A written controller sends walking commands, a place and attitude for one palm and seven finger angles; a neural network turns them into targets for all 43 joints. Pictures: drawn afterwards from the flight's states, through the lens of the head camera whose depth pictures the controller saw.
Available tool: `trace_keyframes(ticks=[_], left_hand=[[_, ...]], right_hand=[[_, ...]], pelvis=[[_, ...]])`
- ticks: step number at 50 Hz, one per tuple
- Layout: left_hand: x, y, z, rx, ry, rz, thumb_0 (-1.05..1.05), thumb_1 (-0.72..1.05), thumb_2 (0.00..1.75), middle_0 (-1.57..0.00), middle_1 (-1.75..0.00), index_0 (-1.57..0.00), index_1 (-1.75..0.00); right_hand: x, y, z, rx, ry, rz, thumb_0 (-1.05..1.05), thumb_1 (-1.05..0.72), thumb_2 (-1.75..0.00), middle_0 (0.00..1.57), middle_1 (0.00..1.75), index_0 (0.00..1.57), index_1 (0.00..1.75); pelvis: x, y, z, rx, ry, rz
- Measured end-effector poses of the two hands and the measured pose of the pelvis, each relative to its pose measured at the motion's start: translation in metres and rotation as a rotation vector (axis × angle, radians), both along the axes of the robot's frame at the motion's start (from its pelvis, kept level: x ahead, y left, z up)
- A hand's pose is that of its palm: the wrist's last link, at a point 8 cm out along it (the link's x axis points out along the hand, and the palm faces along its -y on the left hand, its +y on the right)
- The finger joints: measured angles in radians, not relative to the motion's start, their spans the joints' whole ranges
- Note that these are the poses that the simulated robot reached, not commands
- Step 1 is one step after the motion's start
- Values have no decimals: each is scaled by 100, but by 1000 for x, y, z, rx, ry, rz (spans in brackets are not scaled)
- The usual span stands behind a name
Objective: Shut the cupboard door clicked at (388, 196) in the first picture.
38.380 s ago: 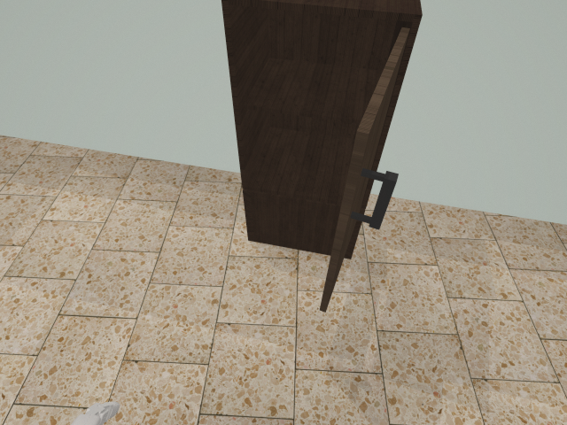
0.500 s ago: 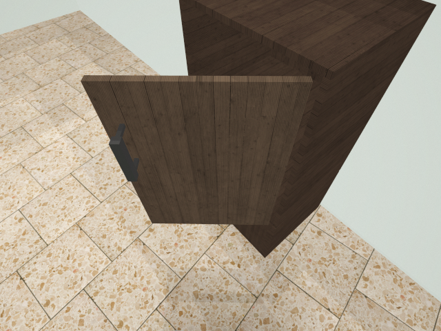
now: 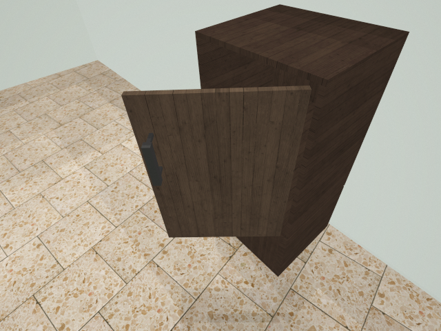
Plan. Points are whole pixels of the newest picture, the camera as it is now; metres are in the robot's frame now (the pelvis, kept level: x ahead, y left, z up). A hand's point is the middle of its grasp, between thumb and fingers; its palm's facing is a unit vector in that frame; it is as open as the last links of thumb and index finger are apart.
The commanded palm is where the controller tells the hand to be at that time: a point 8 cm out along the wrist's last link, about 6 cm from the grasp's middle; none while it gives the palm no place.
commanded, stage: come to a stop and stand still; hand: left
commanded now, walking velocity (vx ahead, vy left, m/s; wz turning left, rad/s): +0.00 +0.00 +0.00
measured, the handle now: (154, 159) +0.51 +0.21 +0.02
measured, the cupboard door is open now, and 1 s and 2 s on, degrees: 48 48 48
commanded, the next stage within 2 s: look again from close up in 0.58 s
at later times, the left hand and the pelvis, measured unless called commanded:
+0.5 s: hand out of the picture -0.02 +0.17 -0.16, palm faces +0.03 -0.98 -0.22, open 7.4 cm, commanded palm none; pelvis -0.03 -0.01 +0.01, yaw +1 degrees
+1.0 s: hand out of the picture +0.00 +0.16 -0.16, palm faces +0.06 -0.97 -0.22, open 7.4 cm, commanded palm none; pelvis -0.01 -0.01 +0.01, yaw +2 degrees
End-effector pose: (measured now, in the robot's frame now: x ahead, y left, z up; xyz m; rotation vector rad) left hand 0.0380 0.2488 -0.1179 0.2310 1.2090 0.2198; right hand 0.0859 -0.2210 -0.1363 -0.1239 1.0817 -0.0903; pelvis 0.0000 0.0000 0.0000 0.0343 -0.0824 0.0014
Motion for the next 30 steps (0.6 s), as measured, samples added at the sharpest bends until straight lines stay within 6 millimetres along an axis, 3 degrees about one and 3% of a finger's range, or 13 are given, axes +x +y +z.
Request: trace_keyframes(ticks=[4,11,18,23,30], left_hand=[[-22,3,7,12,41,-8,1,90,90,-20,-30,-20,-30],[-58,-3,7,1,95,28,1,90,90,-20,-30,-20,-30],[-74,-19,1,-43,140,31,1,90,90,-20,-30,-20,-30],[-70,-30,-4,-71,131,23,1,90,90,-20,-30,-20,-30],[-60,-33,-7,-78,108,20,1,92,90,-20,-30,-20,-30]], right_hand=[[-21,-2,-2,10,15,-11,-1,-94,-89,20,30,20,30],[-77,-16,-8,-14,178,-1,0,-92,-89,20,30,20,30],[-118,-25,-8,-34,283,-29,1,-91,-89,19,30,20,30],[-129,-24,-6,-34,306,-42,1,-91,-89,19,30,20,30],[-123,-18,-5,-22,288,-44,1,-91,-89,19,30,20,30]], pelvis=[[-11,2,3,0,14,-1],[-22,-2,6,1,31,21],[-27,-5,8,-1,33,24],[-29,-7,8,-2,32,25],[-30,-10,8,-5,33,27]])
